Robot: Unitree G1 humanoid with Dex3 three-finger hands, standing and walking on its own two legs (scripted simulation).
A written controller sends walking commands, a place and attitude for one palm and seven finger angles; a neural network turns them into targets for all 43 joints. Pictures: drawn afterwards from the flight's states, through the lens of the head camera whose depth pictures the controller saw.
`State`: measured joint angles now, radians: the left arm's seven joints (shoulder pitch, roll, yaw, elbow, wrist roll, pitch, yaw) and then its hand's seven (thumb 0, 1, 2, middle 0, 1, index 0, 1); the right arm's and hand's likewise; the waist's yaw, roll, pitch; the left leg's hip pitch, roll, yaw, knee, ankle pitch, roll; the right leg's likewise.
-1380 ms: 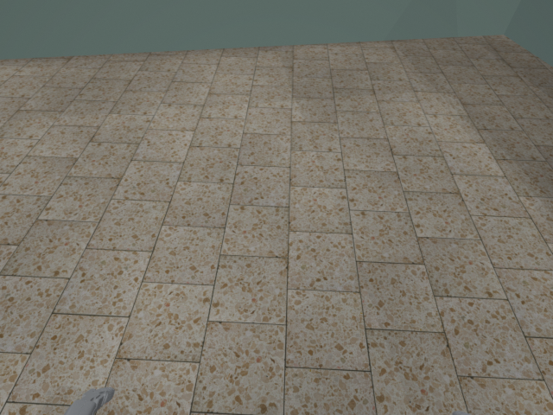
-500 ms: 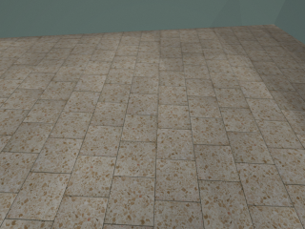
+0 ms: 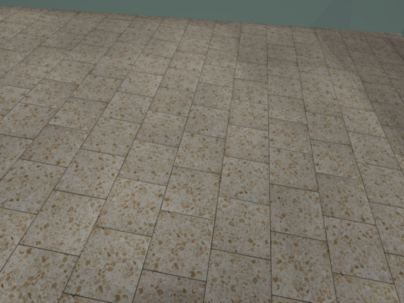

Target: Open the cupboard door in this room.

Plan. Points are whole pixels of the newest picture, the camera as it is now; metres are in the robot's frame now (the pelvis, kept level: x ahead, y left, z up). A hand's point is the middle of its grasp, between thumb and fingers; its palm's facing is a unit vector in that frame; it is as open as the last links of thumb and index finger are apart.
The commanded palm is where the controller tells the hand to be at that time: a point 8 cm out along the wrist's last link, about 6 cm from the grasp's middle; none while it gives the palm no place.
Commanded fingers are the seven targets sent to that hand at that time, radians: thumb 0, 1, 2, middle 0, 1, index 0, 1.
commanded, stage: turn or walk to find it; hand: left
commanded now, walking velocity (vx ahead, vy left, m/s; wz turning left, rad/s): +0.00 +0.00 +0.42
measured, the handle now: out of the picture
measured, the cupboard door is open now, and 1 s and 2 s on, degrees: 0 0 0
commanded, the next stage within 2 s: none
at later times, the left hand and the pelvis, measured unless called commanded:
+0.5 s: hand out of the picture -0.01 +0.17 -0.14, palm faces +0.24 -0.92 -0.30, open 7.3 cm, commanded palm none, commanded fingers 0.00 0.90 0.90 -0.20 -0.30 -0.20 -0.30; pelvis -0.04 -0.04 +0.01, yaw +13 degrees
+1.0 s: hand out of the picture -0.13 +0.21 -0.17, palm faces +0.47 -0.85 -0.23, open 7.3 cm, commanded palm none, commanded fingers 0.00 0.90 0.90 -0.20 -0.30 -0.20 -0.30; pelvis -0.08 +0.00 +0.01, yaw +25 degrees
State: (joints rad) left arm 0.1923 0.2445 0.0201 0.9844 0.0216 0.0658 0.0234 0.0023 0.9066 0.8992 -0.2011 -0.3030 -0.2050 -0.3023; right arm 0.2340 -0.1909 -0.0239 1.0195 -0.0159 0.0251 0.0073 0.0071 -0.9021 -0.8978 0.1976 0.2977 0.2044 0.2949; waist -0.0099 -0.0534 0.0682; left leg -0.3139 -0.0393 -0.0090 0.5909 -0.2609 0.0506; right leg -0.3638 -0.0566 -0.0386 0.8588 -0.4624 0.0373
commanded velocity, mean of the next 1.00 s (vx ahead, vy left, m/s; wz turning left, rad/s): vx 0.00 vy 0.00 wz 0.42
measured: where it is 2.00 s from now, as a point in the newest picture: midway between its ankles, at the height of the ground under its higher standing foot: outside the picture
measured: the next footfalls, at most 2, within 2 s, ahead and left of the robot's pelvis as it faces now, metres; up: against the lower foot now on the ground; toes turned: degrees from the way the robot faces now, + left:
right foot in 0.36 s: +0.00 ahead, -0.15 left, +0.00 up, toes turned +8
left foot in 0.78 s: -0.07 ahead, +0.10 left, +0.00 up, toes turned +26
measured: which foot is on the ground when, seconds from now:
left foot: down 0.00-0.36, up 0.38-0.76, down 0.78-1.00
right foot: up 0.00-0.34, down 0.36-0.80, up 0.82-1.00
